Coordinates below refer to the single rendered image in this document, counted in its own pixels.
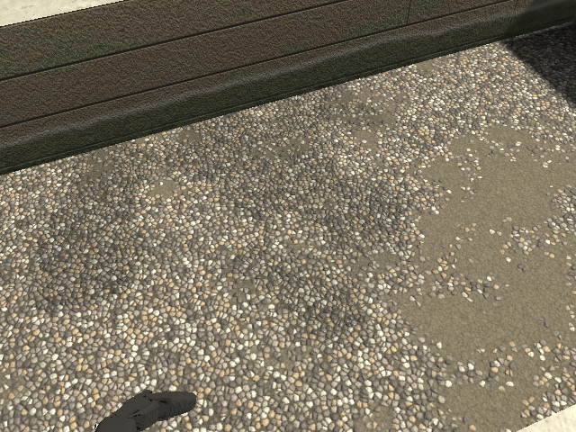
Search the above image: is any left robot hand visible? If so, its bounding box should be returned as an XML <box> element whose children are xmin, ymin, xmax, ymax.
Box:
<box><xmin>94</xmin><ymin>390</ymin><xmax>196</xmax><ymax>432</ymax></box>

